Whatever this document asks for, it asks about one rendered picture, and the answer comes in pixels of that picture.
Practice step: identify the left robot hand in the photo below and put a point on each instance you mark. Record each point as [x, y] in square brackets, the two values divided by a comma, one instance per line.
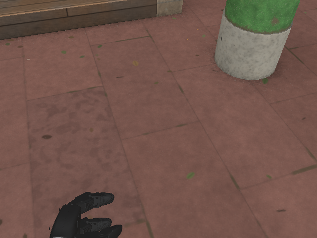
[68, 223]

